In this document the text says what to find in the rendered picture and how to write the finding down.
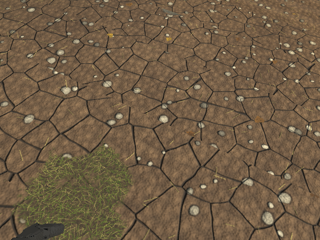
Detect robot left hand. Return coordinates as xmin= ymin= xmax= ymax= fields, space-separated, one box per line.
xmin=11 ymin=223 xmax=65 ymax=240

